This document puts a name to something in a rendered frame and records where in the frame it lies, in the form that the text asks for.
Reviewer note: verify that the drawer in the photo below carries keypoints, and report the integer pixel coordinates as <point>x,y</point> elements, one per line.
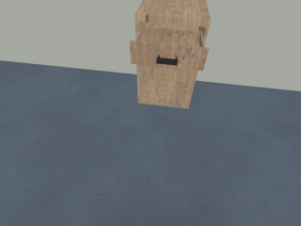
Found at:
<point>185,45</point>

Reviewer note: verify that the handle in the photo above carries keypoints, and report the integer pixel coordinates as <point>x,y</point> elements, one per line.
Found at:
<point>167,61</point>

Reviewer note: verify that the cabinet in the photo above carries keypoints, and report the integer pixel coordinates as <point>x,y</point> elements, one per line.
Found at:
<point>162,85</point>

